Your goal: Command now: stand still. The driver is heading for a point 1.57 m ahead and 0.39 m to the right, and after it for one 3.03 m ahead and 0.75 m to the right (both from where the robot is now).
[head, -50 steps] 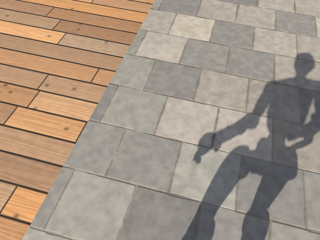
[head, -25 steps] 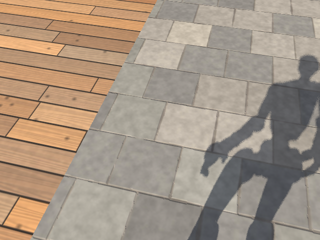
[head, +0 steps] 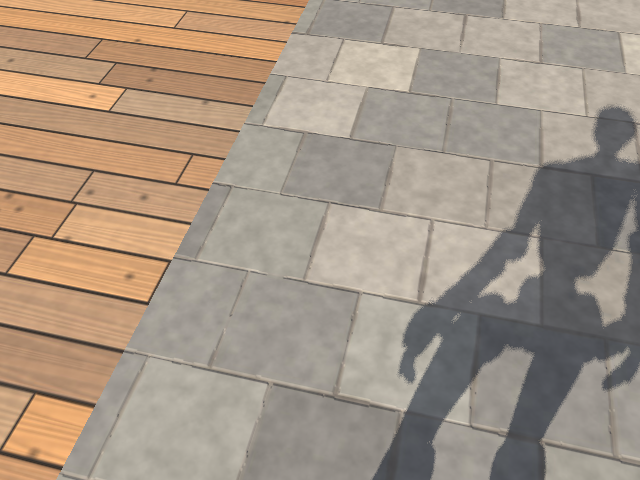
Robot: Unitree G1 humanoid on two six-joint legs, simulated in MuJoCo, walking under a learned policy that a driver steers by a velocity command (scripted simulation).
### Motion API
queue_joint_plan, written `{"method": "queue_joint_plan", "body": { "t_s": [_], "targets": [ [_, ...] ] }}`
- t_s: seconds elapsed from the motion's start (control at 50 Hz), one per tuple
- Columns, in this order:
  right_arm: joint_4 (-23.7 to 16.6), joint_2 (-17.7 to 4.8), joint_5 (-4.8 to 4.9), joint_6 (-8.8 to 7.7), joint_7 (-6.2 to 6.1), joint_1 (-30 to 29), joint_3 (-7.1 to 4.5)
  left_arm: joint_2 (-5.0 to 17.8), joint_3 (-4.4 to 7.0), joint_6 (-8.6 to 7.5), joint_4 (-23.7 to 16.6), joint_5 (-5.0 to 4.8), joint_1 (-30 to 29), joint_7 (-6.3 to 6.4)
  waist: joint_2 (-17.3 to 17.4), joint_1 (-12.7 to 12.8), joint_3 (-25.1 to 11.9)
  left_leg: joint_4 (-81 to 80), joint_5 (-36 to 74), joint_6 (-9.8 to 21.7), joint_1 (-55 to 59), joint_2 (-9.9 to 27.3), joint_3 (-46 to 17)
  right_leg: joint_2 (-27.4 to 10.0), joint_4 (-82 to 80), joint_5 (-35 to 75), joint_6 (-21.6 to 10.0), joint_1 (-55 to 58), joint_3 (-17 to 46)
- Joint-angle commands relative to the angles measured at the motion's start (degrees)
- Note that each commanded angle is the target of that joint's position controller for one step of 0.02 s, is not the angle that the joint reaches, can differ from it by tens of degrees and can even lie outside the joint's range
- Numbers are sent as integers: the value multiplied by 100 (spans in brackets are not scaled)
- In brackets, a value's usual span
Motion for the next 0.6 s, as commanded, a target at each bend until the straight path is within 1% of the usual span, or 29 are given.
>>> {"method": "queue_joint_plan", "body": {
  "t_s": [0.02,0.24,0.26,0.28,0.3,0.32,0.34,0.36,0.38,0.4,0.42,0.44,0.46,0.48,0.5,0.52,0.54,0.56,0.58,0.6],
  "targets": [
    [-78,-570,0,-43,-19,173,-78,591,99,-39,-92,-4,182,21,-20,0,-1,-438,895,100,-55,48,-13,-92,-527,757,-76,-146,87],
    [95,-478,3,-63,-22,345,-14,491,61,-17,138,-12,337,29,-17,6,46,-460,821,90,-127,33,33,-63,-543,711,-92,-176,79],
    [160,-412,6,-59,-24,462,4,440,50,-6,211,-14,447,35,-34,4,-93,-453,259,106,-81,-40,118,-3,-568,103,-111,-120,26],
    [181,-434,44,-53,-34,512,-11,506,79,14,229,-52,470,54,-83,5,-19,-314,-669,168,-209,-172,244,61,-547,-912,-194,-218,13],
    [153,-495,68,-61,-45,510,-33,617,117,24,205,-86,461,73,-151,11,182,-188,-1608,251,-493,-230,284,19,-578,-1931,-320,-441,128],
    [89,-505,67,-98,-45,450,-38,670,136,7,162,-102,455,80,-210,31,454,-102,-2126,335,-816,-209,242,-123,-697,-2611,-453,-674,353],
    [26,-437,69,-170,-27,396,-24,715,154,-43,140,-123,513,70,-310,62,632,26,-2180,397,-1066,-163,202,-326,-824,-2916,-592,-751,665],
    [-24,-339,76,-264,7,350,-5,780,186,-110,156,-149,661,49,-464,120,684,271,-1930,408,-1278,-142,218,-580,-973,-3022,-751,-637,1057],
    [-72,-241,82,-360,54,305,12,882,233,-171,195,-171,850,22,-702,175,637,658,-1535,389,-1445,-166,340,-923,-1200,-3137,-949,-440,1560],
    [-111,-132,104,-441,103,306,32,1006,285,-210,218,-183,954,0,-985,158,552,1101,-1123,389,-1455,-190,495,-1328,-1496,-3279,-1170,-355,2136],
    [-136,-123,125,-501,149,312,34,1037,306,-233,181,-193,896,-17,-1037,104,584,1318,-972,465,-1255,-93,431,-1567,-1681,-3251,-1313,-614,2487],
    [-115,-113,149,-547,183,442,30,1002,297,-248,77,-193,650,-34,-980,-59,642,1113,-1013,576,-906,-53,418,-1551,-1688,-3092,-1280,-939,2409],
    [-3,-61,167,-577,195,789,33,976,284,-247,-69,-218,263,-58,-926,-316,699,438,-1019,689,-231,-84,459,-1312,-1508,-2845,-1110,-1391,1990],
    [198,-127,157,-589,189,1318,-3,889,257,-249,-232,-241,-137,-78,-684,-575,733,-272,-751,731,612,-64,288,-902,-984,-2297,-858,-1918,1419],
    [413,-582,125,-614,172,2038,-138,535,171,-305,-404,-231,-454,-95,349,-788,573,-893,-1194,947,1332,640,-1015,-218,551,-1379,-453,-2607,409],
    [498,-1351,154,-666,242,2676,-330,313,116,-439,-647,-193,-548,-89,1786,-906,345,-1767,-1439,1595,1925,1866,-3198,290,2358,-1190,-203,-3412,-281],
    [413,-1036,27,-753,267,2482,-218,505,162,-540,-677,-242,-606,-103,1207,-726,408,-1844,-1107,1822,1914,2199,-3824,103,3535,-1507,-291,-3934,304],
    [280,-736,14,-815,274,2151,-141,509,165,-609,-605,-302,-385,-169,746,-479,512,-1725,-642,1697,1996,2055,-3280,-115,4077,-1100,-420,-4234,488],
    [178,-635,36,-834,303,1919,-106,501,170,-656,-530,-286,-273,-216,522,-354,432,-1704,-232,1519,2071,1832,-2681,-283,4188,-639,-507,-4357,436],
    [132,-573,54,-803,315,1787,-73,569,208,-679,-544,-260,-361,-248,374,-294,471,-1750,407,1337,2122,1736,-2117,-419,4066,-261,-539,-4492,406]
  ]
}}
